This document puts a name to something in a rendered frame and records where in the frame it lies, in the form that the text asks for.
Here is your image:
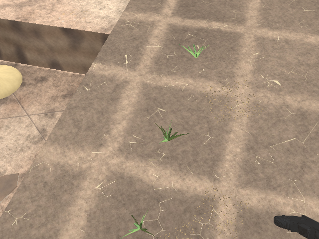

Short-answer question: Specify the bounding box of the right robot hand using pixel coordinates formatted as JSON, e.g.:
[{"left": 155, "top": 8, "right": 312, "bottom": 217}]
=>
[{"left": 273, "top": 215, "right": 319, "bottom": 239}]

